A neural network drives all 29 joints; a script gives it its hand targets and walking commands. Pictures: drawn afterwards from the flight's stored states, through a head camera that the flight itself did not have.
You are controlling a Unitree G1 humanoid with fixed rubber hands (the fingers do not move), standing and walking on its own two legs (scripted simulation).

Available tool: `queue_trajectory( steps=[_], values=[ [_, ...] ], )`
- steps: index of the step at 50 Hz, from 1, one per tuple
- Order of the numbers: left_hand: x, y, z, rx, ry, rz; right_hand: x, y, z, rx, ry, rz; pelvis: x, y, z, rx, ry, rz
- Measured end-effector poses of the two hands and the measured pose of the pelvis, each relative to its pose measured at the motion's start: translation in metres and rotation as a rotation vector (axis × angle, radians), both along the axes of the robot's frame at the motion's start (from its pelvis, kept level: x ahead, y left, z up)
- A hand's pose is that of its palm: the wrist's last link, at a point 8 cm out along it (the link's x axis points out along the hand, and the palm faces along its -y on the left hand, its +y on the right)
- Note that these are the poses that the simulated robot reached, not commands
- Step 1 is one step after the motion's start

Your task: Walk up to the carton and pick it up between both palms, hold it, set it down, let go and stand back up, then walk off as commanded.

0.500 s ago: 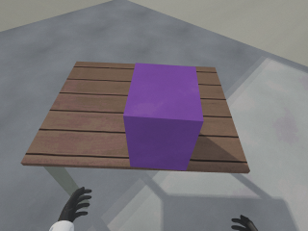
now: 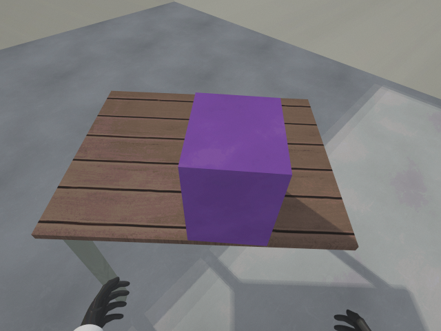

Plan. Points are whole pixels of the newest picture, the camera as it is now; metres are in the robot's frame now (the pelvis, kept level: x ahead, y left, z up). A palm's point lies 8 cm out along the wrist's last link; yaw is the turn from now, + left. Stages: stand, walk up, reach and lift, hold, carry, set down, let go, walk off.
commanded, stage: stand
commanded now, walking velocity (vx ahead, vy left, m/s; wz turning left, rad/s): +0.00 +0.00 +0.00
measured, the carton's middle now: (232, 171) +0.48 +0.00 +0.00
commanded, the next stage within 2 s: walk off in 1.12 s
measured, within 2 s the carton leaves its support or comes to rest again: neither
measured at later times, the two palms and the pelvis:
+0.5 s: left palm (93, 326) +0.17 +0.24 -0.08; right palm out of the picture +0.13 -0.25 -0.09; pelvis +0.00 +0.00 +0.00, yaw +0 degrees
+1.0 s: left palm out of the picture +0.16 +0.25 -0.09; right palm out of the picture +0.12 -0.25 -0.09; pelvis -0.01 +0.00 +0.00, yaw +0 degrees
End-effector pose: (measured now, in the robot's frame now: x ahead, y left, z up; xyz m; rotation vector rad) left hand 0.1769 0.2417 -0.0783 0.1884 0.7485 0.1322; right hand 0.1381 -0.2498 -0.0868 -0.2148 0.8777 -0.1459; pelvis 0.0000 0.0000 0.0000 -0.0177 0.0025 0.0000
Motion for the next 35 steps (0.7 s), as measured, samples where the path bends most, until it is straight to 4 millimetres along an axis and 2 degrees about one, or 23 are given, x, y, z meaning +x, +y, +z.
queue_trajectory(
  steps=[18,35],
  values=[
    [-0.002,0.001,0.001,-0.003,-0.007,0.005,-0.001,-0.001,0.002,-0.001,-0.018,-0.004,-0.001,0.0,0.0,0.0,-0.001,0.0],
    [-0.008,0.002,-0.004,-0.006,0.011,0.006,-0.011,-0.002,-0.003,-0.001,0.014,-0.014,-0.001,0.0,0.0,0.0,-0.002,0.0]
  ],
)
